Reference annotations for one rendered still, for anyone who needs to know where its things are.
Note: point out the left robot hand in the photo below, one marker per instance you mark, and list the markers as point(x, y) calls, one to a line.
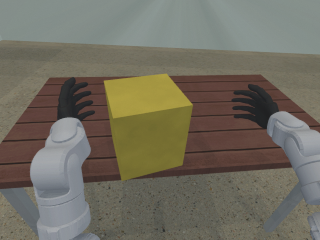
point(67, 107)

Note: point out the carton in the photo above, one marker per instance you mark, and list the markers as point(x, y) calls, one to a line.
point(149, 119)

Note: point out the table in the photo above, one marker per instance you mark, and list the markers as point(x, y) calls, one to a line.
point(216, 142)

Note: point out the right robot forearm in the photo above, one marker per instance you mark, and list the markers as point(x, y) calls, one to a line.
point(302, 147)

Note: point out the robot right upper arm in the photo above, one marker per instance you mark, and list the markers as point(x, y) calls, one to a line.
point(314, 223)

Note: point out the right robot hand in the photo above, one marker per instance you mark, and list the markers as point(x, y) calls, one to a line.
point(263, 105)

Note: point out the left robot forearm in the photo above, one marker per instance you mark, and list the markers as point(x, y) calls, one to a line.
point(56, 174)

